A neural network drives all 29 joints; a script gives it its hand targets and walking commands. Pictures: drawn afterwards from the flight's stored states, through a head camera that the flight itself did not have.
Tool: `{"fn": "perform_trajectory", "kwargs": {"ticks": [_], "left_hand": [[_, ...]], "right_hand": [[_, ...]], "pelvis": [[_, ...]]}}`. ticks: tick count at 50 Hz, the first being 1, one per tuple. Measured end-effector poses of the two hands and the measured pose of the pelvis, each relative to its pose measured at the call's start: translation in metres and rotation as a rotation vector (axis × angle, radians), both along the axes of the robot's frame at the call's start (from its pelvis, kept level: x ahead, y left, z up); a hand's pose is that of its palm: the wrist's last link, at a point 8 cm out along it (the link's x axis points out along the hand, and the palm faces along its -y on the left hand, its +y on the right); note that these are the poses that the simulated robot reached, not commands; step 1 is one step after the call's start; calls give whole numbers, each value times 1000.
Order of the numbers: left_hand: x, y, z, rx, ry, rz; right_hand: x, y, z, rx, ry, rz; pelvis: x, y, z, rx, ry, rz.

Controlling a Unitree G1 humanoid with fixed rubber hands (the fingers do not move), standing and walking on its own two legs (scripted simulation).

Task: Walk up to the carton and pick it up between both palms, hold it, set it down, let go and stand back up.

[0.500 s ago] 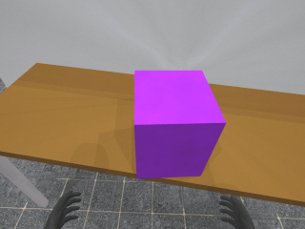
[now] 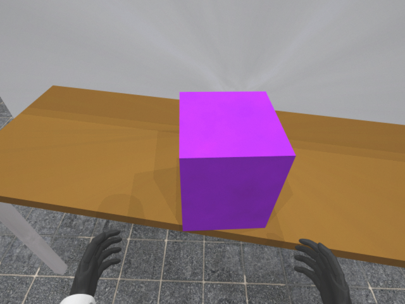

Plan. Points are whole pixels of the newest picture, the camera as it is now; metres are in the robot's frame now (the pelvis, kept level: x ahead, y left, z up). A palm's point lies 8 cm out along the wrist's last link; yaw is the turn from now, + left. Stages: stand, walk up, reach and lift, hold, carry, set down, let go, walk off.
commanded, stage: reach and lift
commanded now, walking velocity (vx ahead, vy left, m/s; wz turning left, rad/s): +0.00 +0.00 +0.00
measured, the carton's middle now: (223, 162) +0.43 +0.00 +0.05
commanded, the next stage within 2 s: none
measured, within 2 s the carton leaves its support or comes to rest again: neither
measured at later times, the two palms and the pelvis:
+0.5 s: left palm (95, 225) +0.23 +0.21 +0.09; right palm (333, 241) +0.25 -0.20 +0.07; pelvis +0.00 -0.01 +0.00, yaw -1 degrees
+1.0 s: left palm (100, 177) +0.29 +0.22 +0.14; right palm (335, 190) +0.32 -0.20 +0.13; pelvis -0.01 -0.01 +0.00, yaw -1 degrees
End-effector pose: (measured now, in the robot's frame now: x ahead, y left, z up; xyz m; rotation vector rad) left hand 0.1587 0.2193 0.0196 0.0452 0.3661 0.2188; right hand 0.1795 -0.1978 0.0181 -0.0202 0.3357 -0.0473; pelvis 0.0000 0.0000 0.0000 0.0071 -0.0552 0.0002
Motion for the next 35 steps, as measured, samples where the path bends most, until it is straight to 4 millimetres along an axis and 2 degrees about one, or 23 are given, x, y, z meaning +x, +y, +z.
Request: {"fn": "perform_trajectory", "kwargs": {"ticks": [12,22,35], "left_hand": [[30,-9,31,-23,-75,-11],[62,-6,59,-11,-90,-21],[93,-3,87,-9,-115,-29]], "right_hand": [[29,3,27,20,-66,0],[59,0,48,42,-98,4],[93,0,72,52,-137,16]], "pelvis": [[-6,-3,-1,4,-8,-4],[0,-5,0,4,0,-13],[2,-7,0,3,9,-15]]}}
